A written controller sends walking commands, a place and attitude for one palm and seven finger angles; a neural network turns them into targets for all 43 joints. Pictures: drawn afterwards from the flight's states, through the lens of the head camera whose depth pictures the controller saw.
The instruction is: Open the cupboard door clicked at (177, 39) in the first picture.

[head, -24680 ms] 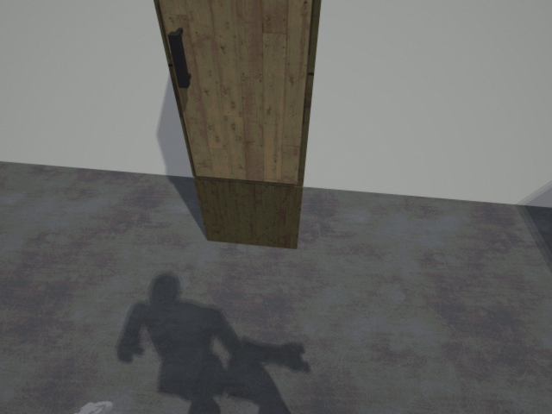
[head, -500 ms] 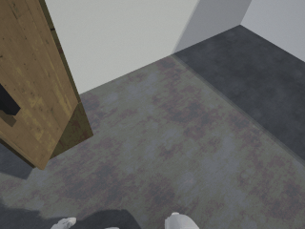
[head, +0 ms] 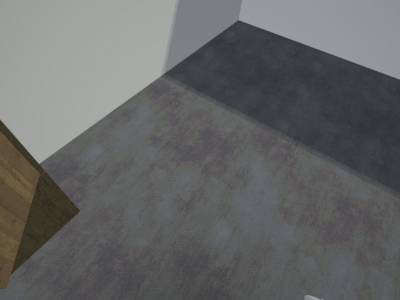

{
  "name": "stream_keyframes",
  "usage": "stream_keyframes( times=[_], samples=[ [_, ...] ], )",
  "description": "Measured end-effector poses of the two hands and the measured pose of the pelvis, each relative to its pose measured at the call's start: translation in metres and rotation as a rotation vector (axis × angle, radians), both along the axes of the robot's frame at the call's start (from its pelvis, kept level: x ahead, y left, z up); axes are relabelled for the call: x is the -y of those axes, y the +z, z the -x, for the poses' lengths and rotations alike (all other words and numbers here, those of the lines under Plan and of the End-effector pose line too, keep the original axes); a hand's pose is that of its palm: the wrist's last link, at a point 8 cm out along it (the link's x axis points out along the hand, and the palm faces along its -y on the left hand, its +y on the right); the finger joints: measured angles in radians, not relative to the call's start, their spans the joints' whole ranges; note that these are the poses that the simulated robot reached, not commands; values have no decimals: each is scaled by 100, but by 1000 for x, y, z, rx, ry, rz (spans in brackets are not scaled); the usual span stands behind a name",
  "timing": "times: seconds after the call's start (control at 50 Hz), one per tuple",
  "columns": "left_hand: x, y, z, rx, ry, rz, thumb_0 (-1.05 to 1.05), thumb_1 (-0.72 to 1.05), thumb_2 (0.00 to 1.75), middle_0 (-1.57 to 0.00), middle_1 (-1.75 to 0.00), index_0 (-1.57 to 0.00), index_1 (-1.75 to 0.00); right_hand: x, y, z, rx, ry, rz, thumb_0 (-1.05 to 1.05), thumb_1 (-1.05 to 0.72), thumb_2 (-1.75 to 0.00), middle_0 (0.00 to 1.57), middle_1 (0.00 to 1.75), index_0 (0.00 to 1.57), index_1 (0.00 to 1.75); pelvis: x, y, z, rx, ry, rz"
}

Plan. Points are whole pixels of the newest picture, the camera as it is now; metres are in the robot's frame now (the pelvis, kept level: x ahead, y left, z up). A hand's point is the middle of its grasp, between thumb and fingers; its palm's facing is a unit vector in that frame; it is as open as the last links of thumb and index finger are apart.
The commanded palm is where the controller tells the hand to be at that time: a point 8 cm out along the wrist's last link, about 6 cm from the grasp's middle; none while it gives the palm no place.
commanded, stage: walk to a spot facing it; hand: left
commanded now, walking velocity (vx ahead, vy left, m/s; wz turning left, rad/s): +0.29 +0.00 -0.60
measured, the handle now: out of the picture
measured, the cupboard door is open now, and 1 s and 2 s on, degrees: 44 44 44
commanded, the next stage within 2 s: turn to face it in 1.36 s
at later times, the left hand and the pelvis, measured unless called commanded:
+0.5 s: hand (181, 221) +0.32 +0.06 -0.16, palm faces -0.32 -0.92 -0.23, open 7.4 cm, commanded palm none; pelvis +0.13 -0.09 -0.01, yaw -17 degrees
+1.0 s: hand (212, 166) +0.50 -0.01 -0.15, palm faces -0.42 -0.89 -0.17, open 7.4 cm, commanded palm none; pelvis +0.35 -0.15 +0.02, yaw -26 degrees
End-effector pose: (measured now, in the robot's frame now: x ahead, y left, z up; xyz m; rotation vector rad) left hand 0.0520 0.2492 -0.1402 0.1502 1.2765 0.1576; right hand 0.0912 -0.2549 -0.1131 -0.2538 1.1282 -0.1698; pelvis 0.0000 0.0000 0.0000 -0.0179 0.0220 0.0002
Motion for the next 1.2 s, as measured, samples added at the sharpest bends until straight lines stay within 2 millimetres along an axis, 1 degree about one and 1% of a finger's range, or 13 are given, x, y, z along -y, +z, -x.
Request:
stream_keyframes(
  times=[0.08,0.2,0.32,0.4,0.46,0.58,0.72,0.8,0.86,0.92,1.04,1.12,1.2],
  samples=[
    [-2,4,-27,-4,-60,26,0,90,90,-20,-30,-20,-30,-4,8,24,-30,-48,13,0,-90,-89,20,30,20,30,-3,7,-12,12,-56,11],
    [14,18,-100,63,-157,44,1,91,90,-20,-30,-20,-30,-2,14,76,-181,-161,-4,0,-90,-89,20,30,20,30,7,19,-39,7,-125,19],
    [63,23,-191,113,-310,38,0,91,90,-20,-30,-19,-30,6,2,119,-314,-316,-61,0,-90,-89,20,30,20,30,32,12,-75,7,-216,3],
    [106,17,-254,198,-399,17,0,91,90,-20,-30,-20,-30,21,-20,128,-389,-391,-112,0,-90,-89,20,30,20,30,64,-8,-104,11,-254,-17],
    [127,13,-274,231,-402,2,0,91,90,-20,-30,-20,-30,41,-31,106,-391,-428,-128,0,-90,-89,20,30,20,30,79,-13,-118,31,-285,-17],
    [151,16,-272,75,-428,6,0,90,90,-20,-30,-20,-30,83,-13,-4,-168,-431,-95,1,-91,-89,20,30,20,30,96,9,-160,8,-341,-21],
    [146,9,-294,-25,-375,20,0,92,90,-21,-30,-20,-30,107,5,-130,7,-377,-66,0,-90,-89,20,30,20,30,108,13,-229,-5,-384,-11],
    [139,-7,-320,-81,-365,15,0,91,90,-21,-30,-20,-30,114,-2,-183,71,-364,-32,0,-90,-89,20,30,20,30,110,-1,-274,2,-418,-3],
    [147,-4,-353,-93,-399,1,0,91,90,-20,-30,-20,-30,111,0,-193,57,-391,-43,0,-90,-89,20,30,20,30,120,4,-299,14,-434,-14],
    [168,5,-397,-52,-423,8,0,91,90,-20,-30,-20,-30,108,0,-184,-20,-442,-63,-1,-92,-89,20,30,20,30,133,11,-322,13,-438,-14],
    [239,21,-492,58,-519,36,0,91,90,-20,-30,-19,-30,116,-8,-146,-237,-547,-127,-1,-93,-89,20,30,20,30,169,15,-366,13,-476,-11],
    [290,13,-549,138,-579,27,0,91,90,-20,-30,-20,-30,130,-26,-131,-347,-616,-182,0,-92,-89,20,30,20,30,210,-4,-397,29,-490,-31],
    [320,9,-572,153,-549,22,0,91,90,-20,-30,-20,-30,159,-32,-154,-389,-635,-197,0,-91,-89,20,30,20,30,236,-7,-422,40,-482,-4]
  ],
)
